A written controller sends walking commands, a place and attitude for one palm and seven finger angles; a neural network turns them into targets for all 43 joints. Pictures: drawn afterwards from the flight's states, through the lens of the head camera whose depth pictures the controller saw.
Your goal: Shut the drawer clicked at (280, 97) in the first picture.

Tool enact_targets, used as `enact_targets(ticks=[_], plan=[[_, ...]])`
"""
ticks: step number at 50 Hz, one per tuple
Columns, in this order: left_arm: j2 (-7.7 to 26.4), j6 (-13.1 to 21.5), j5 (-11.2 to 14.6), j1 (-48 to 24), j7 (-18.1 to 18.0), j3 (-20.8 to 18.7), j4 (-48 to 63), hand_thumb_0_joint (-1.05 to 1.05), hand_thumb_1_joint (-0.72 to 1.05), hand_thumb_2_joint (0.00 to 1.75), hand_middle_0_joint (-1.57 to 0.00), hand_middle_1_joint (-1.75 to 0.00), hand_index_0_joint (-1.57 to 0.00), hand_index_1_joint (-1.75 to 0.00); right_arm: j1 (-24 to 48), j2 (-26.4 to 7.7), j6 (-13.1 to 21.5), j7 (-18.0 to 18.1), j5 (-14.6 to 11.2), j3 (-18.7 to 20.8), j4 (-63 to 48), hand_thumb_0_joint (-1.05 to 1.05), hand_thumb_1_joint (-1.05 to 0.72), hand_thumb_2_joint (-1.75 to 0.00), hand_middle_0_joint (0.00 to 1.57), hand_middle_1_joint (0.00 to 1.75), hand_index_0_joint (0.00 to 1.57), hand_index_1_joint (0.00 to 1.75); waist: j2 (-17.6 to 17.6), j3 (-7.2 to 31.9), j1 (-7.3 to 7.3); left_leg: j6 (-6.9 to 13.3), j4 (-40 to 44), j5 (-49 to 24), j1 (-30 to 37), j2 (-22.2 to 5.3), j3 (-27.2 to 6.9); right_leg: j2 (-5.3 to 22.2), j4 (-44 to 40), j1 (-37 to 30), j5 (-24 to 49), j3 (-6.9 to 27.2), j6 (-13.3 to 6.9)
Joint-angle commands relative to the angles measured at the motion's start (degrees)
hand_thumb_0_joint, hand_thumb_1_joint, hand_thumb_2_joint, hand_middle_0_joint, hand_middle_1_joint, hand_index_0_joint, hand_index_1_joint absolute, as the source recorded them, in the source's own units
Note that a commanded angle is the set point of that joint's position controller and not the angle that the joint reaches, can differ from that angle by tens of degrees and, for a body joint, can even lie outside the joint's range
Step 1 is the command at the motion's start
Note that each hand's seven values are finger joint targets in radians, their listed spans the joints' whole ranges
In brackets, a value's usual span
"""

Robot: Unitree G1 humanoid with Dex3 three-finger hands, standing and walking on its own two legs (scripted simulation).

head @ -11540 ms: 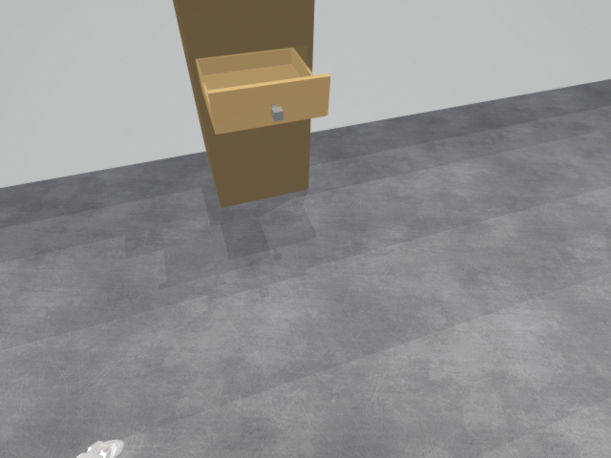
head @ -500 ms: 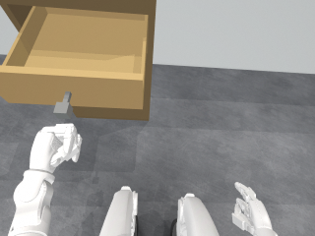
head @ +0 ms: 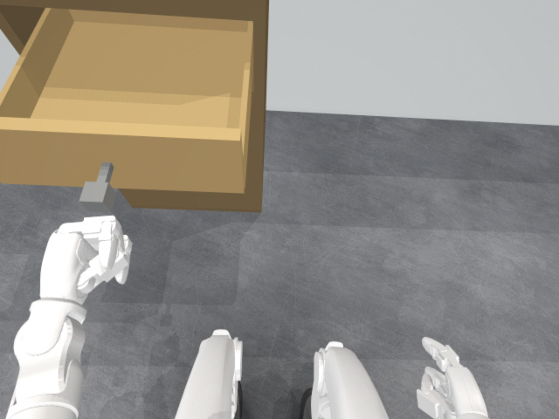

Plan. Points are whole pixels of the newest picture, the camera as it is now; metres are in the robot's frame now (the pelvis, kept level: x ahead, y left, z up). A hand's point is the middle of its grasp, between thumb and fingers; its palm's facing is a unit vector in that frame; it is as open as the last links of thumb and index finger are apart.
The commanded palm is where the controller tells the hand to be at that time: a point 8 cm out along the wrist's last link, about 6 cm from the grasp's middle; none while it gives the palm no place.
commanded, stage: push the drawer shut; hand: left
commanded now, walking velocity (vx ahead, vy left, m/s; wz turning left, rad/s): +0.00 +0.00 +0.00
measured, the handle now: (101, 186) +0.42 +0.28 +0.02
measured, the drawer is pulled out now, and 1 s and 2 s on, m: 0.24 0.18 0.07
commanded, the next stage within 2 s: none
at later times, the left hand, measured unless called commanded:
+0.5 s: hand (124, 227) +0.36 +0.23 +0.02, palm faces +0.00 -1.00 -0.05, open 3.3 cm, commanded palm +0.35 +0.28 +0.02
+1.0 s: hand (133, 190) +0.41 +0.23 +0.02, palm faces +0.00 -1.00 -0.05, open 3.3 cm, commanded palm +0.42 +0.27 +0.02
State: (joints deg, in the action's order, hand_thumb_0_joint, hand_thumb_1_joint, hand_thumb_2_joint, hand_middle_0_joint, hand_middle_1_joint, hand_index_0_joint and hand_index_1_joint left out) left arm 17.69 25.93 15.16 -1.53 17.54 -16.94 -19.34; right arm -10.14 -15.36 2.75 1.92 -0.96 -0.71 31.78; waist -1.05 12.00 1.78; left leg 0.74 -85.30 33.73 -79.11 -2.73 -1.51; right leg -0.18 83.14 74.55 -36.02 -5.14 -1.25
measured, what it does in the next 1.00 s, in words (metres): stands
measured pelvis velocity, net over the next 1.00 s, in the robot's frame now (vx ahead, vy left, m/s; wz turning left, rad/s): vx -0.03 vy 0.00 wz -0.01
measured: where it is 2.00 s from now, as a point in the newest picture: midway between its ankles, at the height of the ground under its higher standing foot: outside the picture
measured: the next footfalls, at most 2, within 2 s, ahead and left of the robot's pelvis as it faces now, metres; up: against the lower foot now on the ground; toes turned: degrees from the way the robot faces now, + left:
none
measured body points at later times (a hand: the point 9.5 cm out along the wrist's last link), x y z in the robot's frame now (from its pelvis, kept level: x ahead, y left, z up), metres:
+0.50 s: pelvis +0.00 +0.00 +0.00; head +0.14 +0.03 +0.42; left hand +0.35 +0.29 +0.02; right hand +0.15 -0.26 -0.11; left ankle +0.05 +0.11 -0.57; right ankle +0.03 -0.11 -0.57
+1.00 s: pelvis -0.03 +0.00 -0.02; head +0.11 +0.04 +0.40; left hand +0.41 +0.29 +0.02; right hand +0.09 -0.27 -0.12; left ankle +0.05 +0.11 -0.57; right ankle +0.03 -0.11 -0.57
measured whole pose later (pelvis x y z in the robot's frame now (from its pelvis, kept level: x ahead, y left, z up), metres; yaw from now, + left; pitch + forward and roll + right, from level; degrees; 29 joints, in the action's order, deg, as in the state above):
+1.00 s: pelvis -0.03 +0.00 -0.02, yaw -1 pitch +28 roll -5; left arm 27.0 25.5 9.8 -35.6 20.3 -21.3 -50.2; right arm -12.1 -16.2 1.2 4.0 -0.5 -3.5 34.5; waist -0.8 10.4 5.3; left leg 1.0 -88.5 31.0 -85.6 -2.8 -2.3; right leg -0.3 86.1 80.7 -33.3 -5.8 -1.2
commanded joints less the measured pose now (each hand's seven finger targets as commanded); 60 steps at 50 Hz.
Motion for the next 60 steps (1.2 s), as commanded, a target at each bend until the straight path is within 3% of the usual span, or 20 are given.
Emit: enact_targets(ticks=[1, 4, 7, 8, 11, 17, 20, 23, 28, 37, 39, 43, 44, 48, 49, 52, 55, 57, 59, 60], plan=[[10.6, 4.7, 2.0, -7.4, 1.7, -4.2, 11.7, 0.0, 0.9, 0.9, -1.4, -1.6, -1.4, -1.6, -1.5, -8.7, 2.8, 0.6, -0.3, 4.0, -6.7, 0.0, -0.9, -0.9, 0.2, 0.3, 0.2, 0.3, -3.9, 23.6, -0.15, 1.0, 9.8, -16.0, 21.0, 1.9, -1.6, -1.9, -11.5, -12.3, 14.8, 3.7, -0.6], [11.7, 3.9, 2.4, -5.6, 2.4, -5.6, 10.8, 0.0, 0.9, 0.9, -1.4, -1.6, -1.4, -1.6, -1.4, -8.9, 2.6, 0.6, -0.4, 4.0, -7.2, 0.0, -0.9, -0.9, 0.2, 0.3, 0.2, 0.3, -3.7, 23.9, -0.77, 1.0, 10.0, -16.1, 20.7, 1.7, -1.5, -2.1, -11.4, -12.8, 15.0, 3.8, -0.6], [11.2, 3.1, 2.1, -10.9, 1.9, -4.5, 10.5, 0.0, 0.9, 0.9, -1.4, -1.6, -1.4, -1.6, -1.5, -8.8, 2.6, 0.7, -0.5, 3.9, -6.7, 0.0, -0.9, -0.9, 0.2, 0.3, 0.2, 0.3, -4.2, 21.7, 0.67, 1.2, 9.8, -14.6, 19.7, 1.7, -1.5, -1.9, -11.9, -11.5, 13.8, 3.9, -0.3], [12.0, 3.1, 2.2, -12.2, 1.7, -5.4, 9.4, 0.0, 0.9, 0.9, -1.4, -1.6, -1.4, -1.6, -2.0, -9.0, 2.6, 0.9, -0.4, 3.9, -6.3, 0.0, -0.9, -0.9, 0.2, 0.3, 0.2, 0.3, -2.9, 21.4, 1.09, 1.3, 9.2, -14.7, 19.4, 1.6, -1.8, -2.2, -11.5, -10.8, 13.7, 3.6, -0.4], [13.9, 3.5, 2.0, -16.0, 1.3, -7.3, 7.2, 0.0, 0.9, 0.9, -1.4, -1.6, -1.4, -1.6, -2.1, -9.2, 2.5, 1.3, -0.3, 3.9, -5.7, 0.0, -0.9, -0.9, 0.2, 0.3, 0.2, 0.3, -2.0, 21.8, 1.16, 1.3, 8.5, -13.8, 17.7, 1.6, -1.5, -2.0, -11.7, -11.4, 13.0, 4.4, -0.2], [13.1, 3.3, 0.9, -21.1, 2.4, -4.8, 4.8, 0.0, 0.9, 0.9, -1.4, -1.6, -1.4, -1.6, -2.6, -9.5, 2.7, 1.3, -0.2, 3.6, -5.3, 0.0, -0.9, -0.9, 0.2, 0.3, 0.2, 0.3, -6.1, 24.5, 1.15, 1.0, 9.2, -15.0, 21.5, 1.5, -1.9, -2.0, -11.2, -9.5, 13.4, 3.7, -0.6], [14.8, 2.0, 0.9, -21.2, 2.7, -6.2, 3.0, 0.0, 0.9, 0.9, -1.4, -1.6, -1.4, -1.6, -3.6, -10.1, 2.2, 1.2, -0.3, 3.8, -5.0, 0.0, -0.9, -0.9, 0.2, 0.3, 0.2, 0.3, -5.1, 26.6, 0.88, 0.7, 9.7, -17.6, 23.7, 1.2, -2.5, -2.0, -10.9, -9.8, 15.6, 3.1, -0.6], [14.2, 1.1, 1.0, -22.3, 2.6, -6.0, 1.6, 0.0, 0.9, 0.9, -1.4, -1.6, -1.4, -1.6, -4.1, -10.0, 1.9, 1.0, -0.4, 3.8, -5.0, 0.0, -0.9, -0.9, 0.2, 0.3, 0.2, 0.3, -4.7, 25.8, 1.32, 0.9, 9.7, -17.9, 23.3, 1.3, -2.4, -2.0, -10.9, -9.5, 16.2, 2.9, -0.5], [15.5, 2.3, 0.0, -31.8, 1.6, -6.2, -2.4, 0.0, 0.9, 0.9, -1.4, -1.6, -1.4, -1.6, -4.5, -10.0, 1.5, 1.5, -0.3, 3.4, -3.6, 0.0, -0.9, -0.9, 0.2, 0.3, 0.2, 0.3, -2.9, 21.0, 3.22, 1.2, 9.5, -11.5, 19.1, 1.4, -2.5, -2.2, -11.7, -7.1, 10.5, 3.2, -0.4], [19.2, 3.3, -2.0, -45.2, 1.5, -6.6, -12.0, 0.0, 0.9, 0.9, -1.4, -1.6, -1.4, -1.6, -5.4, -10.7, 1.0, 2.6, 0.1, 2.6, -2.0, 0.0, -0.9, -0.9, 0.2, 0.3, 0.2, 0.3, -4.4, 20.7, 4.34, 1.2, 9.5, -3.9, 17.3, 1.8, -2.9, -1.9, -11.7, -3.8, 4.4, 3.6, -0.4], [20.5, 2.8, -2.5, -47.5, 1.6, -7.0, -13.6, 0.0, 0.9, 0.9, -1.4, -1.6, -1.4, -1.6, -5.8, -11.0, 0.8, 2.7, 0.1, 2.4, -2.1, 0.0, -0.9, -0.9, 0.2, 0.3, 0.2, 0.3, -6.0, 21.7, 4.3, 1.2, 9.8, -3.0, 18.2, 1.7, -3.3, -2.0, -11.2, -2.4, 3.9, 3.3, -0.5], [22.1, 1.5, -2.6, -52.4, 1.5, -7.2, -18.1, 0.0, 0.9, 0.9, -1.4, -1.6, -1.4, -1.6, -6.7, -11.1, 0.5, 2.9, 0.1, 1.8, -2.1, 0.0, -0.9, -0.9, 0.2, 0.3, 0.2, 0.3, -4.8, 21.6, 4.95, 1.5, 9.4, -0.9, 15.6, 1.9, -3.3, -2.0, -11.5, -3.3, 2.1, 3.9, -0.4], [23.4, 1.3, -2.9, -52.3, 1.5, -8.4, -19.6, 0.0, 0.9, 0.9, -1.4, -1.6, -1.4, -1.6, -6.8, -11.2, 0.4, 3.0, 0.1, 1.8, -2.0, 0.0, -0.9, -0.9, 0.2, 0.3, 0.2, 0.3, -4.6, 22.2, 4.51, 1.5, 9.1, -1.0, 14.9, 1.8, -2.9, -1.8, -11.8, -4.1, 1.9, 4.4, -0.3], [24.1, 1.4, -3.3, -56.9, 1.4, -8.0, -22.6, 0.0, 0.9, 0.9, -1.4, -1.6, -1.4, -1.6, -7.7, -11.3, 0.3, 2.8, 0.3, 1.4, -1.8, 0.0, -0.9, -0.9, 0.2, 0.3, 0.2, 0.3, -4.7, 22.4, 5.51, 1.6, 9.0, -0.3, 14.3, 1.7, -3.3, -2.1, -11.3, -3.1, 1.6, 4.1, -0.3], [25.6, 1.6, -3.7, -57.6, 1.2, -9.1, -22.7, 0.0, 0.9, 0.9, -1.4, -1.6, -1.4, -1.6, -8.0, -11.6, 0.2, 2.8, 0.4, 1.5, -1.7, 0.0, -0.9, -0.9, 0.2, 0.3, 0.2, 0.3, -5.1, 23.4, 5.05, 1.6, 8.9, -1.1, 14.7, 1.5, -3.2, -2.0, -11.1, -3.2, 2.2, 4.0, -0.2], [25.3, 1.9, -4.4, -60.4, 0.9, -8.3, -24.7, 0.0, 0.9, 0.9, -1.4, -1.6, -1.4, -1.6, -8.9, -11.6, 0.0, 2.4, 0.6, 1.5, -1.1, 0.0, -0.9, -0.9, 0.2, 0.3, 0.2, 0.3, -5.6, 23.5, 5.9, 1.6, 8.6, -0.8, 14.0, 1.5, -3.2, -2.0, -11.0, -2.7, 2.3, 4.1, -0.2], [28.8, 2.5, -5.0, -61.2, 0.8, -10.7, -26.9, 0.0, 0.9, 0.9, -1.4, -1.6, -1.4, -1.6, -9.9, -11.9, -0.3, 2.2, 0.9, 1.3, -0.9, 0.0, -0.9, -0.9, 0.2, 0.3, 0.2, 0.3, -4.7, 23.7, 5.76, 1.8, 8.2, -2.0, 12.9, 1.3, -3.3, -2.2, -10.7, -3.4, 2.7, 4.2, -0.2], [27.9, 2.8, -5.3, -62.9, 1.0, -9.7, -26.2, 0.0, 0.9, 0.9, -1.4, -1.6, -1.4, -1.6, -10.5, -11.7, -0.6, 2.0, 1.0, 1.5, -0.6, 0.0, -0.9, -0.9, 0.2, 0.3, 0.2, 0.3, -6.3, 25.4, 6.17, 1.8, 8.0, -3.7, 14.4, 1.3, -3.2, -2.1, -10.6, -3.6, 4.2, 4.0, -0.2], [29.0, 3.3, -5.5, -63.3, 0.9, -10.8, -25.3, 0.0, 0.9, 0.9, -1.4, -1.6, -1.4, -1.6, -11.2, -12.0, -0.8, 1.8, 1.2, 1.7, -0.3, 0.0, -0.9, -0.9, 0.2, 0.3, 0.2, 0.3, -7.8, 28.1, 5.82, 1.6, 7.9, -6.8, 17.2, 1.0, -3.6, -2.2, -9.8, -2.9, 6.6, 3.4, -0.4], [28.6, 3.0, -5.7, -61.9, 0.9, -10.7, -26.7, 0.0, 0.9, 0.9, -1.4, -1.6, -1.4, -1.6, -11.5, -12.1, -1.1, 1.6, 1.1, 1.7, -0.3, 0.0, -0.9, -0.9, 0.2, 0.3, 0.2, 0.3, -7.4, 27.3, 5.61, 1.5, 8.2, -6.9, 17.1, 1.1, -3.8, -2.3, -9.9, -2.8, 6.6, 3.2, -0.4]])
